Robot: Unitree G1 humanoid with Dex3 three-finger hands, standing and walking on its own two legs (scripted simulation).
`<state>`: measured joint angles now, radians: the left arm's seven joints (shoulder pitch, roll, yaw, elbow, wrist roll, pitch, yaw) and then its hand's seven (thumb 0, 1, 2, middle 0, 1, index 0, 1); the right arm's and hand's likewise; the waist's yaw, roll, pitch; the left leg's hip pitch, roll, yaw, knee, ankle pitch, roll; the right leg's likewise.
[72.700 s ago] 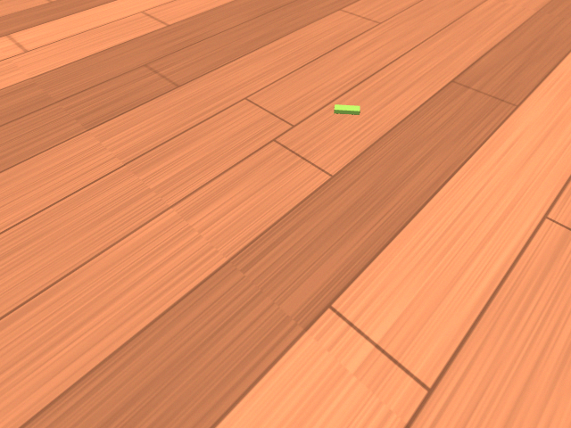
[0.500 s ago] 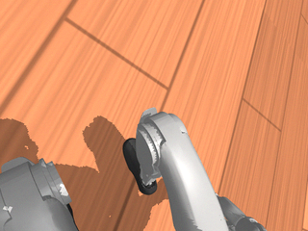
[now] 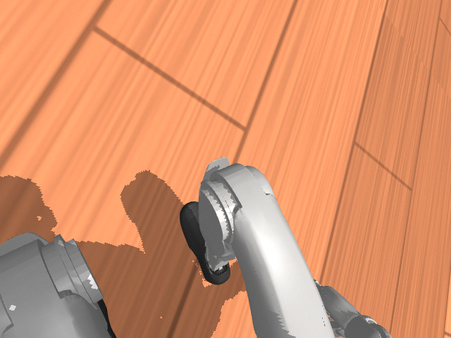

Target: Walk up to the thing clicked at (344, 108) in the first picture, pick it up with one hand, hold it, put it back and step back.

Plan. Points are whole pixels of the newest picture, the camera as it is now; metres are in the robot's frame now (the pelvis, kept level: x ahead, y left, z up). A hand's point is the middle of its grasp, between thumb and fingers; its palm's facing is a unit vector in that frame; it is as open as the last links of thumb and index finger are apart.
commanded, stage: close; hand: left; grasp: from above
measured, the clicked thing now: out of the picture +0.49 +0.33 -0.29
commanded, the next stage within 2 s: settle in 0.74 s
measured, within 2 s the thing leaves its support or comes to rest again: leaves its support in 1.10 s
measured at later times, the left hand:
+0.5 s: hand out of the picture +0.47 +0.32 -0.25, palm faces -0.48 -0.06 -0.88, open 8.7 cm
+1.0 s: hand out of the picture +0.47 +0.33 -0.25, palm faces -0.48 -0.06 -0.87, open 8.5 cm
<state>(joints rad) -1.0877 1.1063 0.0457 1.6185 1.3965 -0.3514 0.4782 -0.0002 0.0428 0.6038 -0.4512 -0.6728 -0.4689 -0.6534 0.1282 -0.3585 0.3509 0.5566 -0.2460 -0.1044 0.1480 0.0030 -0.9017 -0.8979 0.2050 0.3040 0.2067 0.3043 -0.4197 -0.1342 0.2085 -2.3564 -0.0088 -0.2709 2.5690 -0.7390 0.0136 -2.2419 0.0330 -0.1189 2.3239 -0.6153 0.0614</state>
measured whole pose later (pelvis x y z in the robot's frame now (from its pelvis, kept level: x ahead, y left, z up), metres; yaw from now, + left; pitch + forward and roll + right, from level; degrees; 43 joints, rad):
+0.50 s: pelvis +0.00 +0.00 +0.00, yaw +0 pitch +29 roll -17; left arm -1.10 1.11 0.05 1.63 1.42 -0.35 0.51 0.00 0.27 0.45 -0.65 -0.53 -0.67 -0.51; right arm 0.11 -0.36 0.34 0.56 -0.25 -0.11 0.15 0.00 -0.90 -0.90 0.21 0.30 0.21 0.30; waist -0.42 -0.13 0.20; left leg -2.36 -0.01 -0.27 2.57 -0.74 0.01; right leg -2.25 0.03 -0.12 2.33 -0.62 0.06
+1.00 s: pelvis +0.00 +0.00 +0.00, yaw +0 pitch +28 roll -18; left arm -1.09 1.12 0.05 1.60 1.43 -0.39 0.49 0.01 0.29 0.32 -0.73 -0.42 -0.77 -0.39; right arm 0.13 -0.35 0.35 0.55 -0.26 -0.07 0.13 0.00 -0.91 -0.90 0.21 0.30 0.21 0.30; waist -0.41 -0.14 0.20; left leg -2.35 -0.01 -0.27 2.57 -0.74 0.02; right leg -2.24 0.03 -0.12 2.32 -0.62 0.06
